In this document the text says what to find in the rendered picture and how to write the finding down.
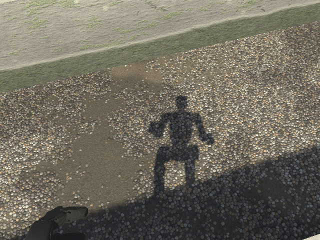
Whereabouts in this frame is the left robot hand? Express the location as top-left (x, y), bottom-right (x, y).
top-left (25, 206), bottom-right (88, 240)

